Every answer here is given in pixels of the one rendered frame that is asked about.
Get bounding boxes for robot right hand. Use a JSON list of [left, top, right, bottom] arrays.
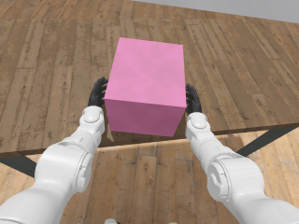
[[185, 83, 203, 115]]

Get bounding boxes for carton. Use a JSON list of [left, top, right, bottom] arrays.
[[104, 37, 187, 137]]

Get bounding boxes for left robot upper arm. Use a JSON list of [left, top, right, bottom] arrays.
[[0, 144, 93, 224]]

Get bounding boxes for right robot forearm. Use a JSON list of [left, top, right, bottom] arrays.
[[185, 112, 264, 190]]

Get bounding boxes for robot left hand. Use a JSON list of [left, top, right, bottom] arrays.
[[88, 77, 109, 107]]

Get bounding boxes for left robot forearm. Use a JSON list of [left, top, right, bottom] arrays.
[[35, 105, 105, 181]]

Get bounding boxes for table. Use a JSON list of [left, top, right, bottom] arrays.
[[0, 19, 299, 178]]

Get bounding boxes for right robot upper arm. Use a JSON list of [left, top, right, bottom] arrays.
[[206, 158, 299, 224]]

